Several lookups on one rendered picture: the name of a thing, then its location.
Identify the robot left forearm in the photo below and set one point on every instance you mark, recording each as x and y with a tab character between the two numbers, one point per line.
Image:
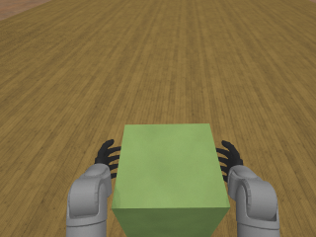
87	203

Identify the robot left hand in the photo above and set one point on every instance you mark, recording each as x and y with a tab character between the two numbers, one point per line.
104	152

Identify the robot right hand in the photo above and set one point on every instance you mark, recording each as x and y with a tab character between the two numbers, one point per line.
232	155

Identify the carton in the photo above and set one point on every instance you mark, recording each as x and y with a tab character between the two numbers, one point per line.
169	181

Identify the robot right forearm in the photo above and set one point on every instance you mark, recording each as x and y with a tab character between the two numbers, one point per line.
256	203

